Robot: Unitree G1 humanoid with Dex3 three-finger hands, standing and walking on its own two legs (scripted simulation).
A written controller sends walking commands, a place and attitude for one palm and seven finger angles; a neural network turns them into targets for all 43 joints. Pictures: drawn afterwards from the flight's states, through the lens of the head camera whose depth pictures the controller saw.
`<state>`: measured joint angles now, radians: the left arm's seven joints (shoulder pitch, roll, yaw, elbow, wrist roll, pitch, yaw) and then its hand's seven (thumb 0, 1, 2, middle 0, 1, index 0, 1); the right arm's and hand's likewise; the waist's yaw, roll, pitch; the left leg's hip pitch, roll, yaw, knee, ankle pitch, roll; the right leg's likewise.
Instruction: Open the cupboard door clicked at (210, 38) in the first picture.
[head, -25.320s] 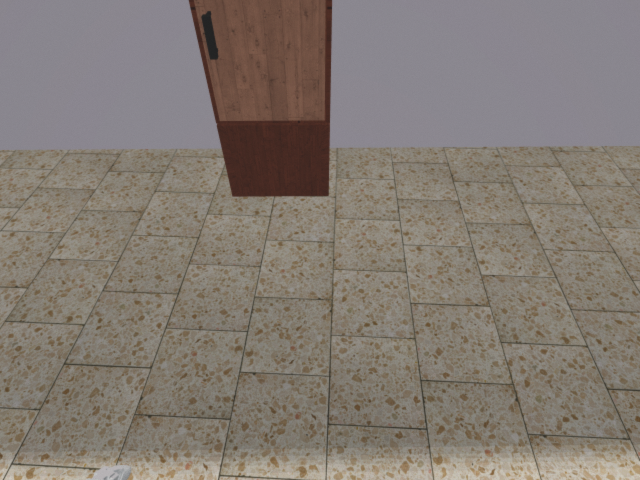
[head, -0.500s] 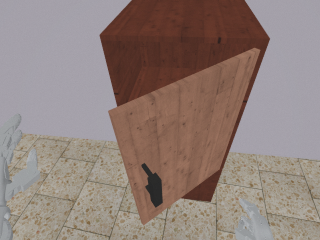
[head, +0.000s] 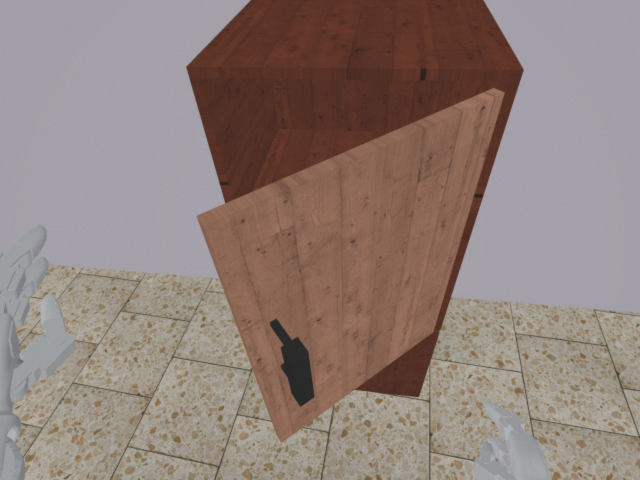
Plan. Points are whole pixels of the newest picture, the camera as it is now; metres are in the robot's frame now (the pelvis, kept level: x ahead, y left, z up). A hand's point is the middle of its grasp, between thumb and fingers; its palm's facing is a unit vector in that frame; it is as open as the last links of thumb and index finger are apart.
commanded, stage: step back with the hand held close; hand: left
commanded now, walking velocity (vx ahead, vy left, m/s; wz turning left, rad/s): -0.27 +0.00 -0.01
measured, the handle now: (290, 361) +0.28 +0.08 -0.01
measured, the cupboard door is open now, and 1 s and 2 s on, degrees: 43 43 43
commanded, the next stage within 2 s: stop stepping back and stand still in 1.10 s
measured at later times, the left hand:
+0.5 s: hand out of the picture +0.14 +0.30 +0.16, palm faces +0.36 -0.78 -0.50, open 7.4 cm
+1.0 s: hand out of the picture +0.06 +0.34 +0.17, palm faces +0.47 -0.77 -0.44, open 7.4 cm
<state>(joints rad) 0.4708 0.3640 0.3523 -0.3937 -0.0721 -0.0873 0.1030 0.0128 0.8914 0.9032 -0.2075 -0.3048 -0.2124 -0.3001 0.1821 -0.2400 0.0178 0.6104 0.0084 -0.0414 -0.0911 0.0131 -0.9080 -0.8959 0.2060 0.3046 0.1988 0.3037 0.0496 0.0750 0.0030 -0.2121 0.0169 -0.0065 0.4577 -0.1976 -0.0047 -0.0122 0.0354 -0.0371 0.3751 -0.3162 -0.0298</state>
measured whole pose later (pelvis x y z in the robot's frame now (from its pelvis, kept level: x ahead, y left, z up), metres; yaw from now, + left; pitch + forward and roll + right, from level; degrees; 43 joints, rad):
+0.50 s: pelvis -0.07 +0.04 -0.01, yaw -1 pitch -1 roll -2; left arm 0.58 0.44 0.41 -0.52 -0.06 -0.15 0.14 0.01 0.89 0.90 -0.21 -0.30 -0.21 -0.30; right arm 0.19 -0.23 0.00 0.55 0.02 0.01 -0.10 0.01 -0.91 -0.90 0.21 0.30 0.20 0.30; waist 0.00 0.04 0.05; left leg -0.37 0.01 0.01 0.48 -0.10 0.04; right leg -0.20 0.03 -0.02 0.46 -0.24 0.01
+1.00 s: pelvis -0.14 +0.06 +0.00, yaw +1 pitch +2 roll -5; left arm 0.52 0.44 0.47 -0.58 -0.05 -0.18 0.17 0.01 0.89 0.90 -0.21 -0.30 -0.21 -0.30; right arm 0.16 -0.17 0.00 0.61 -0.02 -0.10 -0.06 0.01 -0.91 -0.90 0.21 0.30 0.20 0.30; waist 0.02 0.02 0.03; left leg -0.45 0.01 -0.01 0.43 -0.02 0.07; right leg -0.32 0.11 0.01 0.92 -0.48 0.00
